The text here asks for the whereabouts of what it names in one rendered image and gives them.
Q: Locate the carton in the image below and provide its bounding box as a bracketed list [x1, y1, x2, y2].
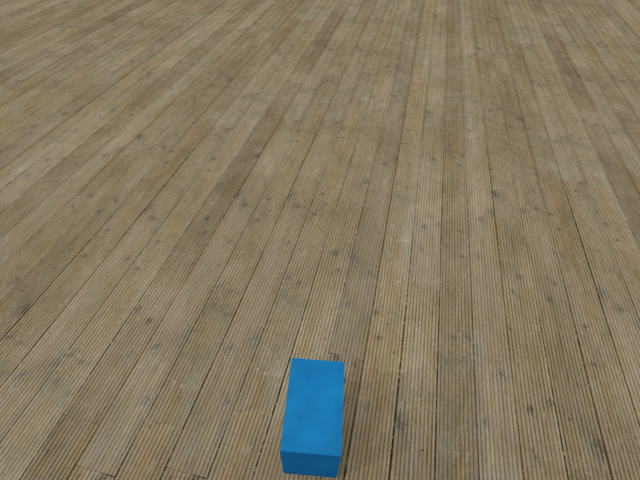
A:
[280, 358, 344, 478]

